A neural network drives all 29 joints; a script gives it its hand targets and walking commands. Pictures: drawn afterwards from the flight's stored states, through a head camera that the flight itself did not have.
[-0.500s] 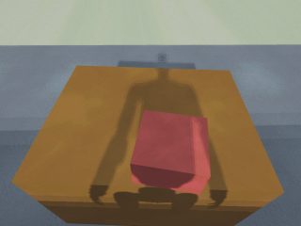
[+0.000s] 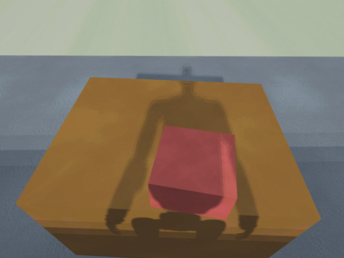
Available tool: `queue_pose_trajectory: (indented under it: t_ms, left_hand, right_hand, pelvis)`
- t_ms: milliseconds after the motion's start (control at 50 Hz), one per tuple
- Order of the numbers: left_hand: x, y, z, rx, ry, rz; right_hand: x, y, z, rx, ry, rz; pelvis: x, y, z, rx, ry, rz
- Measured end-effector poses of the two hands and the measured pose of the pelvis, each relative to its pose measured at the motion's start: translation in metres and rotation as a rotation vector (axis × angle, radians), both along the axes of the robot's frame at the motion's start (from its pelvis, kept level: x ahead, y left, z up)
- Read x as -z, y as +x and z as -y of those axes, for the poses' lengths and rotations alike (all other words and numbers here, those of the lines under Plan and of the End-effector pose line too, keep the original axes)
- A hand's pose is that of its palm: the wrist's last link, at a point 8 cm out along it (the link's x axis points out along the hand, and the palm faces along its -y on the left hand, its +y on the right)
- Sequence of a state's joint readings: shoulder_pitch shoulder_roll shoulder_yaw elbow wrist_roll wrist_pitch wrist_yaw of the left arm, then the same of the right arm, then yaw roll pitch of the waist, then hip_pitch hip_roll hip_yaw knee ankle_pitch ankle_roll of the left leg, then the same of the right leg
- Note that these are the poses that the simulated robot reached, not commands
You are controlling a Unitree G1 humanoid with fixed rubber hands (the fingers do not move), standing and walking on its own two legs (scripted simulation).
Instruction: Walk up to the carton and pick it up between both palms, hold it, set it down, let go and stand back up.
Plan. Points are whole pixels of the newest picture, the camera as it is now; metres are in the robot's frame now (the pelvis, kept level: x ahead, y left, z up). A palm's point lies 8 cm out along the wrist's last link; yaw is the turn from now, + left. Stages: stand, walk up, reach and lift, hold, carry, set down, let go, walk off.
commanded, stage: stand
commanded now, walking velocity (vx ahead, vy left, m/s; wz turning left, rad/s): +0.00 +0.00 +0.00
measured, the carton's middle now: (193, 169) +0.42 -0.08 -0.10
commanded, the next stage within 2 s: none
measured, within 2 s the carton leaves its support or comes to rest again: neither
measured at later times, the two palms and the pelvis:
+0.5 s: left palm out of the picture -0.01 +0.24 -0.14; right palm out of the picture -0.01 -0.25 -0.14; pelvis -0.01 +0.00 +0.00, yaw +0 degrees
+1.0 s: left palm out of the picture +0.01 +0.23 -0.13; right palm out of the picture +0.02 -0.24 -0.14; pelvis +0.00 -0.01 +0.00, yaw +1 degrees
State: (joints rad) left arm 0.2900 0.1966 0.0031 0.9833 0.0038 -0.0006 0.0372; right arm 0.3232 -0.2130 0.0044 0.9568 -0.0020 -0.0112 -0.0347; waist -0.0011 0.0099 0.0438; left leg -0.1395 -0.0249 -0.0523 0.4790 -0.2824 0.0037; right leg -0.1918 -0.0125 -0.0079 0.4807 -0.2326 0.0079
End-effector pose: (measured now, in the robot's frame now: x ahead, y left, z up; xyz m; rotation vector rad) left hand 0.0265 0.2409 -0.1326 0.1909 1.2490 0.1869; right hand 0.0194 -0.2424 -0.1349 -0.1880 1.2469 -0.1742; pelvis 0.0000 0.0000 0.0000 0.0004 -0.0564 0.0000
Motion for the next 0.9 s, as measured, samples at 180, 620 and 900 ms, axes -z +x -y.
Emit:
queue_pose_trajectory:
  t_ms: [180, 620, 900]
  left_hand:
    - [0.001, -0.014, 0.002, -0.013, 0.000, -0.012]
    - [0.003, -0.027, 0.007, -0.034, -0.006, -0.045]
    - [0.001, -0.014, 0.011, -0.045, -0.005, -0.019]
  right_hand:
    - [0.002, -0.010, 0.000, 0.000, 0.008, -0.014]
    - [0.004, -0.020, 0.001, 0.008, 0.012, -0.057]
    - [0.006, -0.001, 0.000, -0.006, 0.018, -0.029]
  pelvis:
    - [0.001, -0.006, 0.002, -0.005, 0.001, -0.002]
    - [0.001, -0.008, 0.005, -0.010, 0.001, -0.024]
    - [0.001, -0.001, 0.007, -0.018, 0.001, -0.017]
